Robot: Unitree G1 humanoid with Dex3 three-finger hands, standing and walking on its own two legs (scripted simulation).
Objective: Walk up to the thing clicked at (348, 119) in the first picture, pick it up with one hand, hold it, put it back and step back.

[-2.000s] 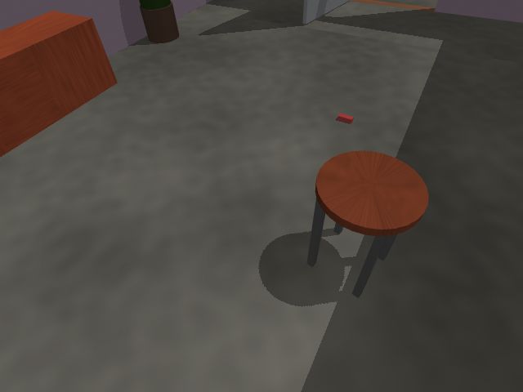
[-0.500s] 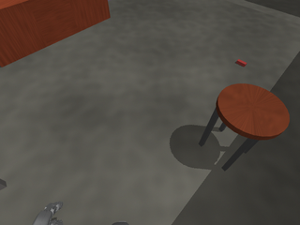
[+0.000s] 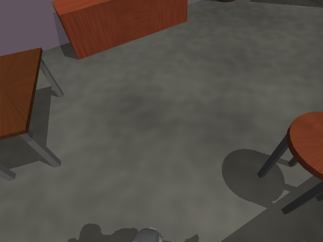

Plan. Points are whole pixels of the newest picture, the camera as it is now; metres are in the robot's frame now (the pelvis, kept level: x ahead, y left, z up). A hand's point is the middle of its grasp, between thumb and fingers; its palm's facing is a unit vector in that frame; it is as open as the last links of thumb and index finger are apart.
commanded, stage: walk up
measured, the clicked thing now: out of the picture +1.39 -1.33 -0.74
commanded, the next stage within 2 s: stand in 1.12 s
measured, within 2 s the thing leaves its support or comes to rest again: neither
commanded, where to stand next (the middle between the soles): +0.08 +0.01 m, yaw +8 degrees
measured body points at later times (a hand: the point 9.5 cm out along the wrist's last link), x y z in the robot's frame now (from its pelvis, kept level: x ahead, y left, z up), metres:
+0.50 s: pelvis +0.00 +0.00 +0.00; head +0.02 +0.00 +0.45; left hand +0.00 +0.32 -0.12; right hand +0.16 -0.28 -0.11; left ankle +0.01 +0.13 -0.72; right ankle +0.03 -0.13 -0.72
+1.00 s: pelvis +0.02 +0.00 +0.02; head +0.03 +0.00 +0.47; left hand +0.06 +0.32 -0.10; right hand +0.17 -0.28 -0.11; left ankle +0.02 +0.13 -0.72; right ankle +0.03 -0.14 -0.72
